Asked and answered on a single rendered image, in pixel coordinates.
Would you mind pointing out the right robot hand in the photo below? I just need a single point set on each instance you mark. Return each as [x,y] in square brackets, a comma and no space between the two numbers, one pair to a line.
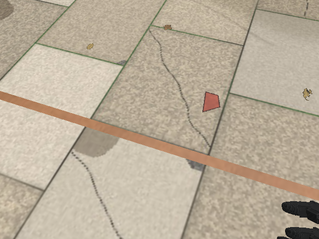
[303,209]

